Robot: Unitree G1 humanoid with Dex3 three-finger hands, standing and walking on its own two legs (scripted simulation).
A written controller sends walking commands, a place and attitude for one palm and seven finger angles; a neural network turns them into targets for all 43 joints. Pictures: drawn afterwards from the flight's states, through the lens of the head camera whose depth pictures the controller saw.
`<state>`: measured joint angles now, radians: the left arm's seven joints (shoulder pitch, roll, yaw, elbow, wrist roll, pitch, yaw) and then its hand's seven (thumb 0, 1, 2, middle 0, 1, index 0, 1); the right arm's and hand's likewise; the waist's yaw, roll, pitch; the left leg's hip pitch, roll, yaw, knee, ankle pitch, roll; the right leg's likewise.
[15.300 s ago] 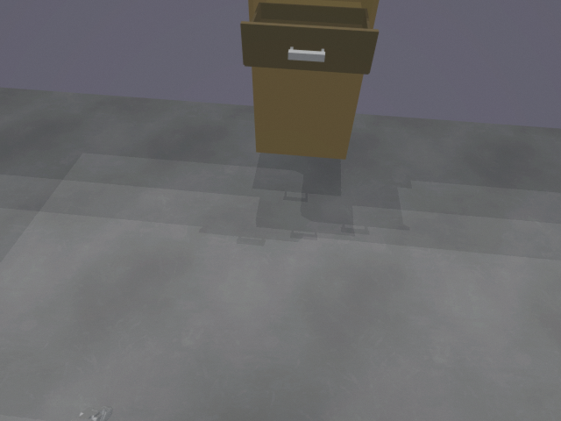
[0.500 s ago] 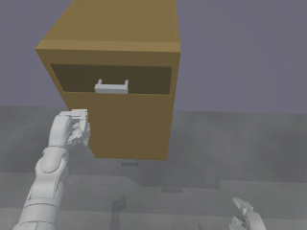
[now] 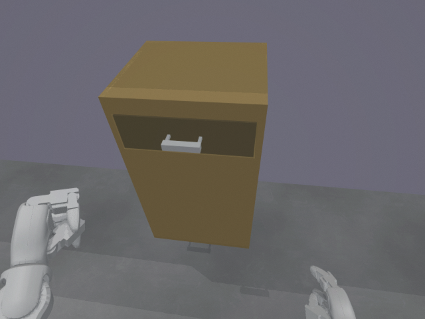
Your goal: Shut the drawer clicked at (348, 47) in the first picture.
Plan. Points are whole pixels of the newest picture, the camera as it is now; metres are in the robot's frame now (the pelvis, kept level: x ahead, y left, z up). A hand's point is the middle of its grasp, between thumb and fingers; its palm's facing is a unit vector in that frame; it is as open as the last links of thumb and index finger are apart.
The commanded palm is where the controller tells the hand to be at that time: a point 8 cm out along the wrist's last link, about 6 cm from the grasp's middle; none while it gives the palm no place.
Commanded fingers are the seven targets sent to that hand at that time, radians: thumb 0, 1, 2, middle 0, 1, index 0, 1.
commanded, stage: draw the hand back to the body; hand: left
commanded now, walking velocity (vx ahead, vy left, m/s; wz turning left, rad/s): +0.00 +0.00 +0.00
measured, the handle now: (182, 142) +0.63 +0.18 -0.05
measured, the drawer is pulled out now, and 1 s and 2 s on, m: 0.00 0.00 0.00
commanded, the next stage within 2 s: step back with the hand held close in 0.28 s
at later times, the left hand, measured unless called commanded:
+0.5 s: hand (55, 234) +0.18 +0.24 +0.16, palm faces +0.41 -0.81 -0.42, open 3.3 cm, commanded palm +0.12 +0.28 +0.17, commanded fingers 0.00 0.90 0.90 -1.40 -1.60 -1.40 -1.60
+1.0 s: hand (23, 281) +0.12 +0.26 +0.15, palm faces +0.36 -0.80 -0.49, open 3.3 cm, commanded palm +0.06 +0.29 +0.17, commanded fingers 0.00 0.90 0.90 -1.40 -1.60 -1.40 -1.60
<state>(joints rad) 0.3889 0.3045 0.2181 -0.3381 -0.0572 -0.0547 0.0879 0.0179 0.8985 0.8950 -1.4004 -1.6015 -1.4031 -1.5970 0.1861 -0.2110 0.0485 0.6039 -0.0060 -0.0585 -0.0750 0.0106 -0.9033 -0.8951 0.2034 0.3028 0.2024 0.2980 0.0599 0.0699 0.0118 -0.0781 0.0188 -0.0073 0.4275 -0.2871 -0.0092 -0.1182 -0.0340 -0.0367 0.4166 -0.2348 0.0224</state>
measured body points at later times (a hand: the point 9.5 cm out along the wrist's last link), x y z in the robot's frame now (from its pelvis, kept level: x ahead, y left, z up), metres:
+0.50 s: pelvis -0.01 +0.00 +0.00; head -0.02 -0.02 +0.45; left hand +0.15 +0.28 +0.19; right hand +0.18 -0.22 -0.08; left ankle -0.03 +0.13 -0.74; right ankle +0.00 -0.13 -0.74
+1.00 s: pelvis -0.07 +0.01 -0.01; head -0.05 +0.01 +0.44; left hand +0.09 +0.30 +0.18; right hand +0.12 -0.22 -0.08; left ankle -0.03 +0.13 -0.74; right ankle +0.00 -0.13 -0.74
